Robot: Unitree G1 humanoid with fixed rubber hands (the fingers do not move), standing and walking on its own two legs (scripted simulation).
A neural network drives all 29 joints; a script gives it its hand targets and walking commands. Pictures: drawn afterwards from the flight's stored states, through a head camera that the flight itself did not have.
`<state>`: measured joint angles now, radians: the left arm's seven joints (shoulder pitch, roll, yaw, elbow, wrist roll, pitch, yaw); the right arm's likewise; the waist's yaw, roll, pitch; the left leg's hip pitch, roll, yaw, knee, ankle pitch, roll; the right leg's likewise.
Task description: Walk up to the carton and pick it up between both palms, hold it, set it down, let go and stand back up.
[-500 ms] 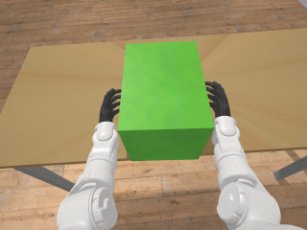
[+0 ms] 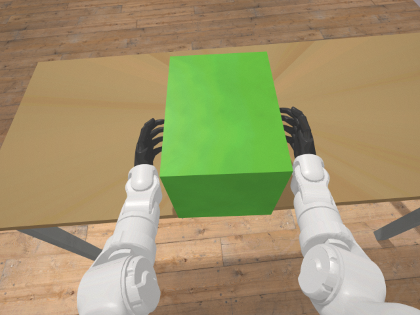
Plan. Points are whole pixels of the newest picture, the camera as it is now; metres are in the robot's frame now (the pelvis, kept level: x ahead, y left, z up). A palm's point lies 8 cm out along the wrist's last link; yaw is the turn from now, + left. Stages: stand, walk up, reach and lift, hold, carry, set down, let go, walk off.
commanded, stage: set down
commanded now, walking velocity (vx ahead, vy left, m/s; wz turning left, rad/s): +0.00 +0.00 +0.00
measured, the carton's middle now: (221, 137) +0.49 -0.03 -0.02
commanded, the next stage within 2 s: none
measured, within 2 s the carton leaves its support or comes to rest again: neither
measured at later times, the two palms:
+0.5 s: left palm (133, 147) +0.44 +0.14 +0.05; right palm (309, 140) +0.43 -0.20 +0.04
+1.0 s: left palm (105, 132) +0.43 +0.17 +0.11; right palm (335, 119) +0.42 -0.22 +0.11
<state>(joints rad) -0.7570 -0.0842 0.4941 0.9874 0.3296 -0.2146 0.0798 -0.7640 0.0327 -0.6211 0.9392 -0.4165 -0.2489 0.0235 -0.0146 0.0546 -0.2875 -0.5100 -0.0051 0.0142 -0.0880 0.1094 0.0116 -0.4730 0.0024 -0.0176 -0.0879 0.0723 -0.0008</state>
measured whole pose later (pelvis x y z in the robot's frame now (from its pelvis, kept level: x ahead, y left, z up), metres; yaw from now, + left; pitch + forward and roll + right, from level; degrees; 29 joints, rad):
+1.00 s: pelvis -0.02 -0.01 +0.00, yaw -3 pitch +20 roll +0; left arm -0.93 0.28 0.04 1.12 -0.27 0.01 0.05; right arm -0.95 -0.31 0.09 1.10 0.30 0.01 -0.02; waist 0.01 0.04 -0.24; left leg -0.52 0.01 0.02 0.24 -0.06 -0.01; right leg -0.50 0.02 0.03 0.22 -0.07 0.00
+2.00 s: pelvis -0.01 -0.01 +0.01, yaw -2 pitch +5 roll +0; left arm -0.45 0.18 0.10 0.62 -0.16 0.13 0.04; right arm -0.48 -0.32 0.06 0.71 0.31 0.05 -0.03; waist 0.02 0.02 -0.08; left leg -0.19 0.01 0.00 0.20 -0.09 0.00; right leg -0.16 0.02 0.03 0.18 -0.10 -0.01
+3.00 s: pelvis -0.02 +0.01 +0.00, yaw -2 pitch +4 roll +0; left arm 0.11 0.10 -0.10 0.55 -0.13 -0.37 0.13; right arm 0.12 -0.26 0.03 0.62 0.26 -0.43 0.07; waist 0.01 0.01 -0.03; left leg -0.28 -0.02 -0.01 0.41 -0.20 0.02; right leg -0.26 0.00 0.04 0.41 -0.22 0.01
